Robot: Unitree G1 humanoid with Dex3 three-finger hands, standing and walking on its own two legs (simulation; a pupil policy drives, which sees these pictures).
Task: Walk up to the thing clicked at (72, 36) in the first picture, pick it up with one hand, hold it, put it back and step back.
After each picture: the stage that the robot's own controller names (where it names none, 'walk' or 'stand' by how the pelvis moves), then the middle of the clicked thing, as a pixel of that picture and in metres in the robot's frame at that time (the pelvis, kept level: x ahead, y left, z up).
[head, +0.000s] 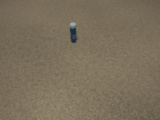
stand; (73, 33) +1.47 +0.14 -0.65
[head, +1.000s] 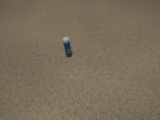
walk; (67, 47) +1.33 +0.30 -0.64
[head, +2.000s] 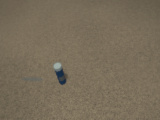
walk; (60, 74) +0.85 +0.32 -0.65
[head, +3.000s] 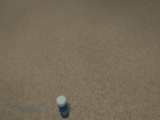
walk; (63, 107) +0.59 +0.22 -0.65
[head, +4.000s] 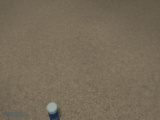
stand; (53, 114) +0.49 +0.21 -0.64
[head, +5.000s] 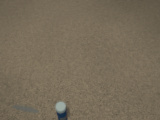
stand; (61, 113) +0.48 +0.16 -0.64
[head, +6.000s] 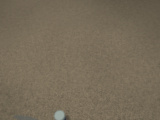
stand; out of the picture +0.46 +0.20 -0.66
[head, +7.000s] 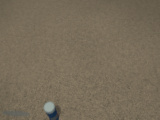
stand; (52, 113) +0.45 +0.24 -0.65
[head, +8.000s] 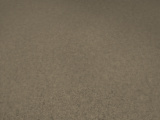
stand; out of the picture +0.39 +0.27 -0.65
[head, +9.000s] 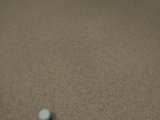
stand; out of the picture +0.43 +0.28 -0.65
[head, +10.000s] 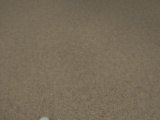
stand; out of the picture +0.40 +0.26 -0.65
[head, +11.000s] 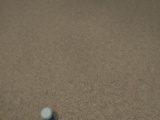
stand; (49, 118) +0.43 +0.27 -0.65
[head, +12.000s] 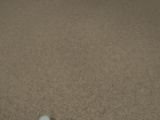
stand; out of the picture +0.38 +0.26 -0.65
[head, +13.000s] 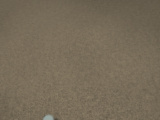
stand; out of the picture +0.43 +0.26 -0.66
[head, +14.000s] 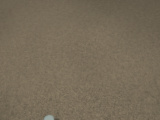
stand; out of the picture +0.42 +0.25 -0.66
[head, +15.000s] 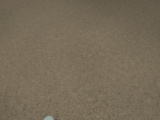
stand; out of the picture +0.42 +0.25 -0.66
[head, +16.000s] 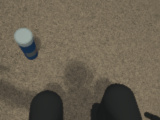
go down; (28, 46) +0.52 +0.21 -0.34
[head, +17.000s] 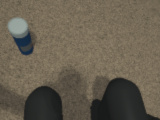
go down; (23, 39) +0.55 +0.22 -0.28
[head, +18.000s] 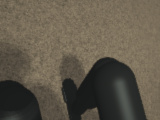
close in; out of the picture +0.54 +0.27 -0.20
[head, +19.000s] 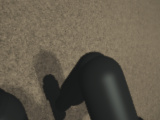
close; out of the picture +0.52 +0.29 -0.19
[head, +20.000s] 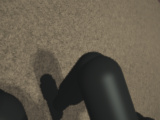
lift; out of the picture +0.49 +0.28 -0.19
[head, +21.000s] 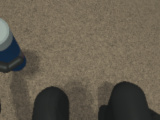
lift; (7, 50) +0.40 +0.25 -0.03
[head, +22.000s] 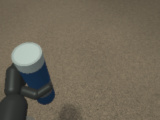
hold; (38, 79) +0.32 +0.16 +0.09
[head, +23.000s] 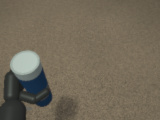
hold; (36, 83) +0.33 +0.17 +0.04
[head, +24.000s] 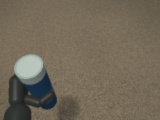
hold; (40, 86) +0.32 +0.16 +0.03
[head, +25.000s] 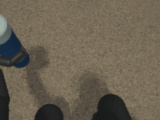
crouch; (9, 46) +0.45 +0.20 -0.04
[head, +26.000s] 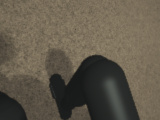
lower; out of the picture +0.52 +0.26 -0.18
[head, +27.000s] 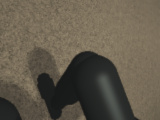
lower; out of the picture +0.51 +0.27 -0.20
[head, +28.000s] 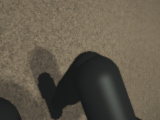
lower; out of the picture +0.52 +0.28 -0.19
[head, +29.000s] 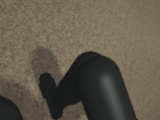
lower; out of the picture +0.52 +0.28 -0.19
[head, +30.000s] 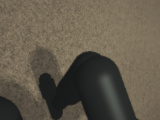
rest; out of the picture +0.51 +0.27 -0.20
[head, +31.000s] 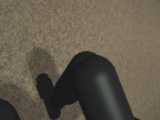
open; out of the picture +0.51 +0.26 -0.20
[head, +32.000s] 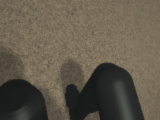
stand; out of the picture +0.52 +0.23 -0.21
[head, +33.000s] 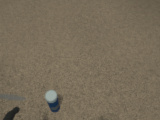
stand; (53, 102) +0.46 +0.17 -0.55
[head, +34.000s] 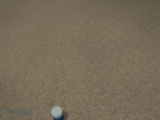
stand; (58, 118) +0.45 +0.18 -0.60
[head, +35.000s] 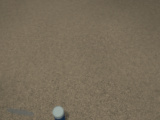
stand; (60, 118) +0.44 +0.17 -0.60
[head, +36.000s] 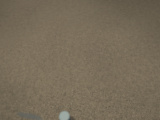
stand; out of the picture +0.45 +0.17 -0.65
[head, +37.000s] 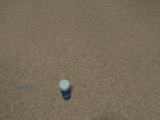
walk; (65, 90) +0.53 +0.14 -0.63
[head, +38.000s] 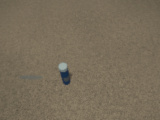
walk; (64, 74) +0.75 +0.22 -0.64
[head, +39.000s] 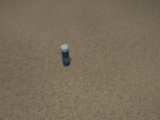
stand; (65, 55) +1.07 +0.19 -0.63
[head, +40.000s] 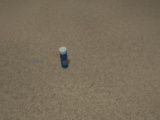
stand; (63, 58) +1.05 +0.21 -0.66
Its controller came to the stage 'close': yes
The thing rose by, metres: 0.70
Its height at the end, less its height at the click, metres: +0.00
